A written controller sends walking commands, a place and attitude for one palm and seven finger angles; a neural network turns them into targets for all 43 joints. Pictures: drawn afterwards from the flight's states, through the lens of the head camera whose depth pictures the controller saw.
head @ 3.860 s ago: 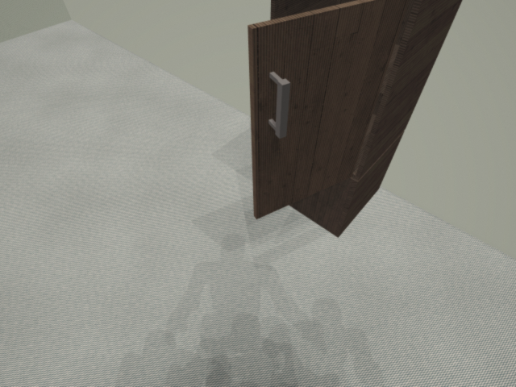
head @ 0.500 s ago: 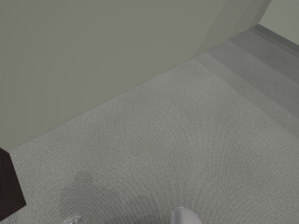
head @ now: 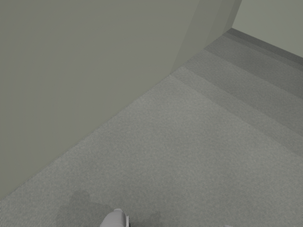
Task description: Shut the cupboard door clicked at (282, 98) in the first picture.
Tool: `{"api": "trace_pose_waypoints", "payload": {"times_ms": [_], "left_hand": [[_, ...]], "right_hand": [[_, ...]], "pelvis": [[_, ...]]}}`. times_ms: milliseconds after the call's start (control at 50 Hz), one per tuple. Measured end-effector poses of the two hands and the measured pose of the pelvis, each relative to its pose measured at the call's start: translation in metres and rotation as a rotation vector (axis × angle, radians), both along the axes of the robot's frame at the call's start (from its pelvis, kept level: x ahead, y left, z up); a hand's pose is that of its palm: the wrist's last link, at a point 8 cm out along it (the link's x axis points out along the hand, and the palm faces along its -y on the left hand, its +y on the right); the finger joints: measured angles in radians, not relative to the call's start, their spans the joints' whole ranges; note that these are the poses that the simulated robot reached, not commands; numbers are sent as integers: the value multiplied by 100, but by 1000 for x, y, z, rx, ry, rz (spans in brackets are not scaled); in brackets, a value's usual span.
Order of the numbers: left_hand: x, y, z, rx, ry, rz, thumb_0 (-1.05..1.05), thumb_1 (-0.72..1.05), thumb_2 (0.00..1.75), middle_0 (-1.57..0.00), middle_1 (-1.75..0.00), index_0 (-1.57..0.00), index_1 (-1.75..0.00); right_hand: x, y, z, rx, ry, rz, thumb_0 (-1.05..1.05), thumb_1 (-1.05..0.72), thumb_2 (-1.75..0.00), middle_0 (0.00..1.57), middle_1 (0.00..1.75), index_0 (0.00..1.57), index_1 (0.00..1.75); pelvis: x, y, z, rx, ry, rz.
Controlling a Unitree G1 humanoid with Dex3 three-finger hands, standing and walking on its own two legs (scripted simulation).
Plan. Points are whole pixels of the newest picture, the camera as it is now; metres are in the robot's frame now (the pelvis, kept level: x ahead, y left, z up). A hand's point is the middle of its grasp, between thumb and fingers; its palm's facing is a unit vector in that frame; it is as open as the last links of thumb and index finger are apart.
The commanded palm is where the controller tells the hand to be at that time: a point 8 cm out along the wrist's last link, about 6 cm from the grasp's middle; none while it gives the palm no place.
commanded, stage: turn to face it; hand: left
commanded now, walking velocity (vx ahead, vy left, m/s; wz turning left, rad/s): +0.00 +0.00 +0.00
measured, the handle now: out of the picture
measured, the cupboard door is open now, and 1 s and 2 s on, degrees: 70 70 70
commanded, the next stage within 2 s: none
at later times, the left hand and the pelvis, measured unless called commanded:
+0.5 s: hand (100, 188) +0.24 +0.19 -0.16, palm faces +0.22 -0.95 -0.22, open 7.4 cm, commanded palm none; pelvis +0.18 -0.01 +0.00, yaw +13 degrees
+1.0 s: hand (90, 186) +0.25 +0.22 -0.16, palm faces +0.49 -0.82 -0.30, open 7.4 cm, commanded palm none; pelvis +0.26 -0.03 -0.02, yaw +29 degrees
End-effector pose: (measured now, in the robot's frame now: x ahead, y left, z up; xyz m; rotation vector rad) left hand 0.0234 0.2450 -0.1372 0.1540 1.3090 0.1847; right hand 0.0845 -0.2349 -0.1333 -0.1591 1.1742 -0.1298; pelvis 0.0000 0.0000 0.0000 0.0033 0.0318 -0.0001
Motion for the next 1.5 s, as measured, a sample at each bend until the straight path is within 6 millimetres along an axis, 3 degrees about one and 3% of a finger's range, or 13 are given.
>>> {"api": "trace_pose_waypoints", "payload": {"times_ms": [80, 140, 260, 340, 460, 580, 680, 740, 880, 1040, 1240, 1400, 1500], "left_hand": [[13, 11, -18, -17, 83, 28, 0, 92, 90, -20, -30, -20, -30], [35, 15, -26, -19, 118, 20, 0, 92, 90, -20, -30, -20, -30], [118, 3, -11, -32, -1, 30, 1, 91, 90, -20, -30, -19, -30], [168, -7, -4, -14, -105, 46, 1, 91, 90, -20, -30, -20, -30], [200, -15, 4, 22, -166, 107, 0, 91, 90, -20, -30, -20, -30], [189, -6, 1, 29, -126, 211, 0, 91, 90, -20, -30, -20, -30], [164, 16, -23, 23, -57, 291, 0, 91, 90, -20, -30, -20, -30], [157, 27, -23, 44, -13, 327, 1, 91, 90, -20, -30, -20, -30], [177, 29, 3, 82, -83, 393, 1, 91, 90, -20, -30, -19, -30], [191, -7, 13, 146, -152, 458, 1, 90, 90, -20, -30, -20, -30], [152, -66, 12, 68, -64, 640, 1, 91, 90, -20, -30, -20, -30], [87, -75, -19, 20, -3, 806, 1, 91, 90, -21, -30, -20, -30], [73, -67, -14, 33, 20, 862, 1, 91, 90, -20, -30, -20, -30]], "right_hand": [[77, 14, -3, -24, -102, 36, 0, -91, -90, 20, 30, 20, 30], [105, 21, -3, -33, -123, 31, 0, -91, -90, 20, 30, 20, 30], [100, 25, -9, -18, 48, 36, 0, -91, -90, 20, 30, 20, 30], [95, 8, -19, -11, 169, 31, 0, -93, -90, 20, 30, 20, 30], [125, -15, -22, -16, 255, 68, 0, -92, -90, 20, 30, 20, 30], [203, -9, -8, -45, 185, 187, 1, -91, -90, 20, 30, 20, 30], [279, 15, -11, -79, 40, 302, 0, -91, -90, 20, 30, 20, 30], [306, 26, -4, -87, -23, 337, 0, -91, -90, 20, 30, 20, 30], [334, 32, 0, -76, -3, 427, 0, -91, -90, 20, 30, 20, 30], [372, 19, -27, -22, 55, 497, 0, -91, -90, 20, 30, 20, 30], [418, 48, -7, -20, 69, 653, 0, -91, -90, 20, 30, 20, 30], [444, 111, -3, -39, -35, 830, 0, -91, -90, 20, 30, 20, 30], [441, 121, 6, -61, -50, 876, 0, -91, -90, 20, 30, 20, 30]], "pelvis": [[49, 15, -14, -18, -17, -24], [76, 19, -18, -1, -26, -34], [115, 17, -6, -7, -15, 32], [137, 4, -8, 1, -13, 88], [171, -10, -8, 22, -15, 188], [196, -8, -4, 40, -10, 281], [210, 9, -22, 13, -13, 341], [216, 10, -21, 11, -15, 357], [233, 0, -8, -2, -15, 429], [261, -33, -18, 20, -18, 544], [277, -42, 0, 50, -5, 694], [267, -30, -17, 19, -11, 813], [265, -29, -11, 5, -21, 859]]}}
